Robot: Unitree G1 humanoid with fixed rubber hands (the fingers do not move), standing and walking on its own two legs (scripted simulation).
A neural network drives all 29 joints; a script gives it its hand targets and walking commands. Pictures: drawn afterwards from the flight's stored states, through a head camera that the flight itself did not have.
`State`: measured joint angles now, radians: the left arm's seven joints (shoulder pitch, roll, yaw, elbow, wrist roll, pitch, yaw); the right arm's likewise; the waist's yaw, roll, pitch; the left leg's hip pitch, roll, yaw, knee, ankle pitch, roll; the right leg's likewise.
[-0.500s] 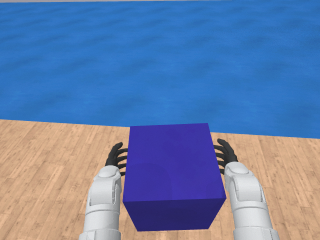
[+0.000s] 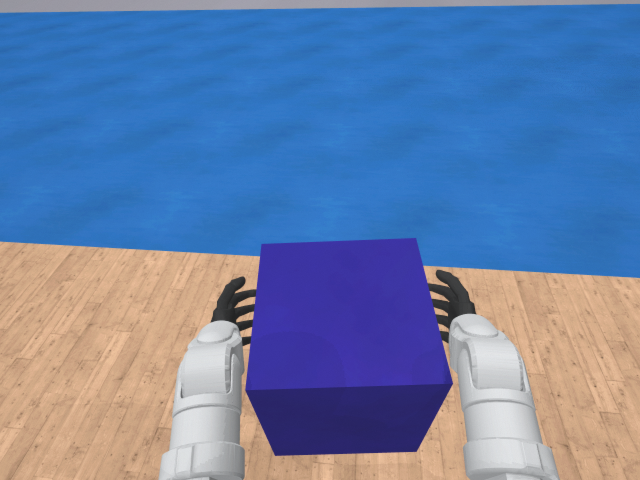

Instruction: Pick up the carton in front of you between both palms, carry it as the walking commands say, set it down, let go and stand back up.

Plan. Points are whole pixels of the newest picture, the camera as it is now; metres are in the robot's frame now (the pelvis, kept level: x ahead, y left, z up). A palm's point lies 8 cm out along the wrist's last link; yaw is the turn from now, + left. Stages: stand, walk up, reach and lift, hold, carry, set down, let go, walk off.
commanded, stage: hold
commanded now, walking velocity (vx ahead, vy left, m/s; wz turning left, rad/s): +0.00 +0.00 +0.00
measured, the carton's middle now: (342, 352) +0.30 +0.00 -0.02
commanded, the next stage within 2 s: carry in 0.58 s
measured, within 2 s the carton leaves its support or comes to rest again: neither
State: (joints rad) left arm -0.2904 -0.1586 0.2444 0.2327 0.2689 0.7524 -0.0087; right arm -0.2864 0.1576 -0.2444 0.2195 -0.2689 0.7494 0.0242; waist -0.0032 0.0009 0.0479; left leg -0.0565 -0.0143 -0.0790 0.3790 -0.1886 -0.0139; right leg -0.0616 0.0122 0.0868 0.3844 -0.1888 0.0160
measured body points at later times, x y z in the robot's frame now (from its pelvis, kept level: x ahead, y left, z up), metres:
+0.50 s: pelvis +0.01 +0.00 +0.00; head -0.03 +0.00 +0.45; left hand +0.31 +0.15 +0.04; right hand +0.31 -0.15 +0.04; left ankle +0.02 +0.13 -0.74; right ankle +0.03 -0.13 -0.74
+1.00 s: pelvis +0.11 -0.01 -0.01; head +0.08 -0.01 +0.44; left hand +0.39 +0.15 +0.07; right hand +0.40 -0.16 +0.07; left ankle +0.09 +0.10 -0.75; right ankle +0.03 -0.13 -0.74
